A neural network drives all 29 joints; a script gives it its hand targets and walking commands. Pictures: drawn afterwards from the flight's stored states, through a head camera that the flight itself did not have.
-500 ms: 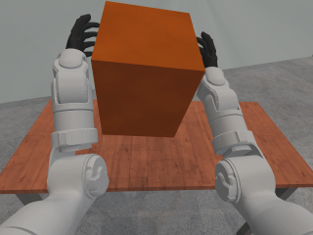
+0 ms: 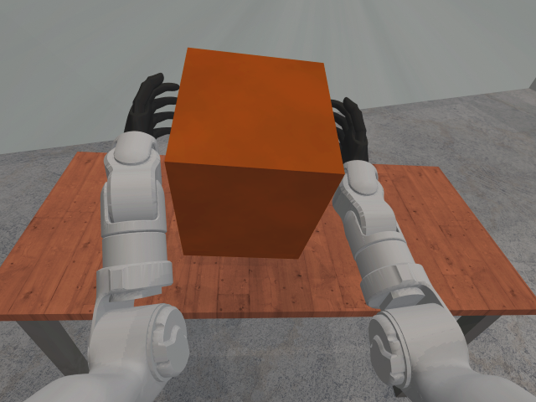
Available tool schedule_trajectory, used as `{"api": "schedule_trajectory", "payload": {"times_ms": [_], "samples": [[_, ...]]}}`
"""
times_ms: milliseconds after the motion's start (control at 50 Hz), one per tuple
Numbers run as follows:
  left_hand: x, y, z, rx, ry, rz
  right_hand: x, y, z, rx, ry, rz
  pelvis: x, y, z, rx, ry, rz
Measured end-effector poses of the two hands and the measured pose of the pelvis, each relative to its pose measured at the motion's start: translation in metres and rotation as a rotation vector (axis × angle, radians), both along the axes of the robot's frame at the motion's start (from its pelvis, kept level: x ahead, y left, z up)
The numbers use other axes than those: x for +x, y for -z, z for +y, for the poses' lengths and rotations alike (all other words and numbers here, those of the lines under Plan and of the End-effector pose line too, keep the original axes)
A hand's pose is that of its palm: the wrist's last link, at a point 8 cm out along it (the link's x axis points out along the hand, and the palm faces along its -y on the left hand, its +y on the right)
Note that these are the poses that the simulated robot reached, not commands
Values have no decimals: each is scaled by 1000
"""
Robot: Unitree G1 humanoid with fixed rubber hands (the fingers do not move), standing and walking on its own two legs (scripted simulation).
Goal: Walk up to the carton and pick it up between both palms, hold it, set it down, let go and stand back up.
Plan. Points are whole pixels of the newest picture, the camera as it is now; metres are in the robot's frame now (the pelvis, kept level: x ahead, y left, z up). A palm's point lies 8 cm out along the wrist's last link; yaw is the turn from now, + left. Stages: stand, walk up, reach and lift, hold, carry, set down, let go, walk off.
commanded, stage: set down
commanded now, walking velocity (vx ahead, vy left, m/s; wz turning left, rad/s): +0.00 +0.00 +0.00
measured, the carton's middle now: (249, 165) +0.41 +0.00 +0.17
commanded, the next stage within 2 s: none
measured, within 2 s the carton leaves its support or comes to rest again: neither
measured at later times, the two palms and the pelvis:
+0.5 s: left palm (165, 141) +0.42 +0.13 +0.21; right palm (352, 163) +0.40 -0.16 +0.19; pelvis +0.02 +0.00 +0.00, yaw +0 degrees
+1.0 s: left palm (168, 167) +0.40 +0.13 +0.17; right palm (355, 186) +0.37 -0.16 +0.16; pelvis +0.00 +0.00 +0.00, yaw +0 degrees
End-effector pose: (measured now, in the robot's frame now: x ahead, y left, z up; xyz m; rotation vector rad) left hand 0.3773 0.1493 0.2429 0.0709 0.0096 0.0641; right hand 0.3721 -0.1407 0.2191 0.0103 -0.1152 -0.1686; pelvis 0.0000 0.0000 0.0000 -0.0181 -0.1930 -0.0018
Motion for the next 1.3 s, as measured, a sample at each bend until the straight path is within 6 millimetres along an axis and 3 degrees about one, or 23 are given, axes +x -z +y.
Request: {"api": "schedule_trajectory", "payload": {"times_ms": [100,200,580,720,940,1040,1300], "samples": [[-5,0,-7,22,7,0,-7,1,-7,2,8,-2,-5,0,-1,2,0,-10],[4,10,-16,48,37,38,-6,10,-16,4,32,22,-7,0,-2,3,-1,-13],[48,49,-15,21,67,86,29,42,-15,-14,59,65,21,0,3,-2,1,28],[45,71,-15,-17,70,129,24,59,-15,-12,63,92,22,0,4,-2,2,30],[26,65,-19,-8,69,106,4,53,-19,-15,67,67,8,0,2,0,2,11],[21,77,-25,16,85,147,-3,62,-25,-6,75,103,2,0,1,1,2,3],[45,96,-34,34,112,161,13,75,-33,-11,100,136,15,-1,1,2,3,67]]}}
